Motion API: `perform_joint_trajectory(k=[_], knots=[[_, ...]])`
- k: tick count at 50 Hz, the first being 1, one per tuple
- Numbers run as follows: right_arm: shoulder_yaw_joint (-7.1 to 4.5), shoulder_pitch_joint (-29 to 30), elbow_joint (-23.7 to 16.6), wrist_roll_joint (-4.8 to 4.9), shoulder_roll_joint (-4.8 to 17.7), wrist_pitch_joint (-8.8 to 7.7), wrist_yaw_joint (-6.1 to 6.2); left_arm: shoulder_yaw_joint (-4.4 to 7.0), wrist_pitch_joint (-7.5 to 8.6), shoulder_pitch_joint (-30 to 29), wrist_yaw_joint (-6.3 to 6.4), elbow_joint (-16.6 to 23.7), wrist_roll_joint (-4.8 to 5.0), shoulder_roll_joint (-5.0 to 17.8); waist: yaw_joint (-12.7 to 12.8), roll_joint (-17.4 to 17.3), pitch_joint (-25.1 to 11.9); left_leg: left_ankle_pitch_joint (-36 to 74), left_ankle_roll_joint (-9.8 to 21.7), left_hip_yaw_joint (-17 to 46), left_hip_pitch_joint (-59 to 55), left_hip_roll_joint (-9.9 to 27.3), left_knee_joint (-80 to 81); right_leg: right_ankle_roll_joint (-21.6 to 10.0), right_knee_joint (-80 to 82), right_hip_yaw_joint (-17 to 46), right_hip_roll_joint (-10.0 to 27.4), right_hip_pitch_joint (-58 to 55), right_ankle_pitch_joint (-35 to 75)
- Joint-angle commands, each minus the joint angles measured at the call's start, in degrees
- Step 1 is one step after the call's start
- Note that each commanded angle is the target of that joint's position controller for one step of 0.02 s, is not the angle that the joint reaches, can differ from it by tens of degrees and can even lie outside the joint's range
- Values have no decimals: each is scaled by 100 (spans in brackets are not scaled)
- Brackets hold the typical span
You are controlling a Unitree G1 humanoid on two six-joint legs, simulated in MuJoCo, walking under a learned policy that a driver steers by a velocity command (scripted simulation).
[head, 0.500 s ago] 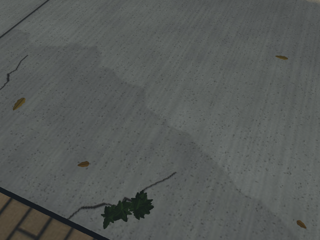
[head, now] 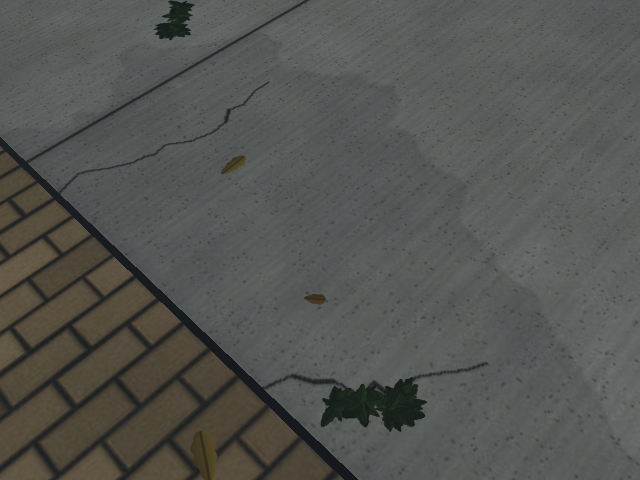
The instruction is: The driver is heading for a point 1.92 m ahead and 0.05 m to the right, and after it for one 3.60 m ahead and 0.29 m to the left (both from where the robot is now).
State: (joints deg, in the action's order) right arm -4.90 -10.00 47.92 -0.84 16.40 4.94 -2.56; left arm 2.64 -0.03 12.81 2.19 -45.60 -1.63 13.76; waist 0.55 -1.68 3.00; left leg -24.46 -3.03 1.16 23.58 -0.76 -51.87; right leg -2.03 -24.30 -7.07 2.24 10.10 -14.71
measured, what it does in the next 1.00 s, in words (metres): steps on the spot: left foot, then right foot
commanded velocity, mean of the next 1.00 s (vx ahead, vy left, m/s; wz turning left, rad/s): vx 0.00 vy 0.00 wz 0.17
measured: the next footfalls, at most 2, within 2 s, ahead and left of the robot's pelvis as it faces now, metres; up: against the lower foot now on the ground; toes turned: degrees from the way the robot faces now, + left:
left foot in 0.14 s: +0.02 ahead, +0.12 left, +0.00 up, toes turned +6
right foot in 0.56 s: +0.04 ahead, -0.08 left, +0.00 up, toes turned +8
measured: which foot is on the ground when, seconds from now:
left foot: up 0.00-0.12, down 0.14-1.00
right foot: down 0.00-0.14, up 0.16-0.54, down 0.56-1.00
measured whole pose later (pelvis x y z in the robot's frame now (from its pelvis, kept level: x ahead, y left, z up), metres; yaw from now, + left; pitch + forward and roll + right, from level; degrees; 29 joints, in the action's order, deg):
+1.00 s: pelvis +0.00 +0.01 +0.00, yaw +8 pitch -2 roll +0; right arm 0.4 -14.2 63.8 -0.5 12.5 0.3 1.9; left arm -0.4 0.3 13.7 1.7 -60.5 -0.5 11.4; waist -0.3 -0.1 2.0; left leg -11.2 1.3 1.8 6.5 -2.4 -19.6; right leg -1.8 -21.1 -0.7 -1.2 6.9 -12.4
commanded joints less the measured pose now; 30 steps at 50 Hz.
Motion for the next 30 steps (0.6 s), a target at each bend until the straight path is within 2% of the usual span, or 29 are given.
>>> perform_joint_trajectory(k=[1,4,5,6,7,8,9,10,11,12,13,15,16,21,24,25,26,27,28,29,30], knots=[[11,359,-591,68,289,-66,-33,311,12,246,-67,207,-26,1161,203,1252,-433,-163,140,-472,52,-85,714,-938,183,715,1382,-800,3358],[20,259,-673,85,318,-112,-7,350,-16,181,-125,189,1,1257,141,1307,-501,8,346,-596,-526,-149,1577,-822,-145,668,1474,-623,3225],[29,66,-628,47,285,-158,26,346,-39,98,-132,176,44,1252,-35,1166,-535,544,441,-603,-969,-201,2308,-657,-442,547,1399,-407,2924],[26,-140,-570,-32,367,-238,90,332,-63,177,-141,124,63,1195,-193,783,-599,1439,519,-363,-1620,-148,3238,-348,-917,353,1283,27,2311],[-68,-364,-568,-144,881,-348,157,243,-101,380,-169,214,47,852,-180,-517,-822,2238,730,1221,-2612,1054,3736,45,-2200,-71,831,1142,411],[-181,-399,-651,-14,1538,-390,183,94,-151,234,-128,523,29,379,-142,-1410,-726,4927,1657,2633,-2513,2477,3443,291,-2864,-63,-96,2179,-2256],[-148,-764,-507,64,1213,-407,211,135,-245,-80,-57,477,49,691,-492,-733,-915,4880,2084,2210,-2295,2358,3282,292,-3434,621,120,1885,-2197],[2,-383,-500,40,808,-404,238,157,-283,-117,-81,416,125,728,-236,-594,-503,4462,1964,1696,-2029,1938,3366,271,-3576,726,145,1950,-1815],[97,102,-567,5,555,-378,275,171,-270,-38,-111,295,147,766,-40,-530,-240,3972,1659,1274,-1787,1517,3499,265,-3362,796,205,1887,-1349],[130,312,-602,21,508,-380,324,211,-266,51,-138,218,80,880,46,-681,-187,4035,1477,1050,-1820,1258,3518,278,-3289,739,175,1853,-1016],[161,305,-589,31,466,-395,350,223,-274,250,-167,99,19,914,73,-689,-322,4435,1449,862,-1876,1128,3475,309,-3349,685,106,1686,-807],[204,197,-517,33,451,-442,348,193,-300,392,-205,-9,45,797,92,-430,-530,4501,1441,739,-1938,1118,3462,356,-3252,693,38,1448,-647],[218,159,-471,26,459,-465,348,171,-317,361,-208,-24,65,727,72,-394,-512,4268,1443,752,-1937,1130,3503,377,-3062,709,36,1398,-622],[273,-9,-225,-40,497,-475,357,90,-355,101,-139,-70,63,564,-112,-549,-204,3047,1495,982,-1661,1152,3598,329,-1807,692,-38,973,-779],[296,19,-106,-50,497,-490,363,56,-304,170,-64,-180,106,518,-96,-491,-227,2945,1507,1174,-1500,1184,3489,237,-1110,666,-125,514,-770],[311,83,-71,-32,473,-493,373,36,-275,260,-42,-245,112,472,-20,-426,-251,2899,1448,1198,-1445,1148,3409,200,-684,645,-146,274,-536],[331,171,-33,4,440,-493,384,0,-230,399,-25,-329,99,395,121,-296,-269,2805,1299,1164,-1315,1065,3308,162,57,631,-137,-129,90],[366,141,12,31,351,-517,393,-16,-156,486,-6,-398,46,444,176,-95,-345,2584,1062,1170,-1048,984,3261,131,573,905,93,-695,896],[408,-8,46,32,217,-549,383,-9,-69,566,8,-434,-21,656,70,204,-484,2196,841,1028,-837,750,3112,53,703,1456,621,-1113,1473],[385,-378,176,63,167,-527,356,33,-35,181,-27,-455,66,945,-360,751,-245,1576,747,674,-1032,261,3433,-153,467,1627,795,-570,1796],[389,-317,356,4,243,-497,377,-7,-8,14,-97,-466,109,703,-199,721,-218,1565,692,627,-1548,253,3531,-173,487,1562,724,-152,1348]])
Velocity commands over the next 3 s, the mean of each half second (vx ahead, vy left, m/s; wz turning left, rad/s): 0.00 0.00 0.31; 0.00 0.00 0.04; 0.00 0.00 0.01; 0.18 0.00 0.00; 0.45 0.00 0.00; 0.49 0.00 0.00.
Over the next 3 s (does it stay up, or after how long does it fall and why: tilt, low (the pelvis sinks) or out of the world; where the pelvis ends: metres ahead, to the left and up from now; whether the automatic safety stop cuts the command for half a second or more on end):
stays up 0.60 0.14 -0.02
